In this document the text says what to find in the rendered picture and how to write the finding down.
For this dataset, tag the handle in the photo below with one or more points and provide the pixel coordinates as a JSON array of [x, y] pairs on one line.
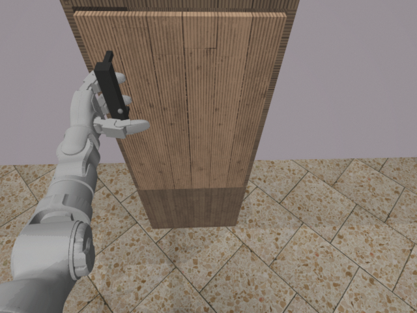
[[108, 83]]

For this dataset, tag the robot left forearm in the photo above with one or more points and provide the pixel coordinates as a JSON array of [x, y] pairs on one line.
[[72, 187]]

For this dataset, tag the robot left upper arm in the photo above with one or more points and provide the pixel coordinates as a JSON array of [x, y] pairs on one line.
[[49, 259]]

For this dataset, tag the cupboard door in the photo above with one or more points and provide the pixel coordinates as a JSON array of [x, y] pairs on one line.
[[199, 78]]

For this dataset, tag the robot left hand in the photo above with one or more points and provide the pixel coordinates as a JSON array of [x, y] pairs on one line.
[[85, 108]]

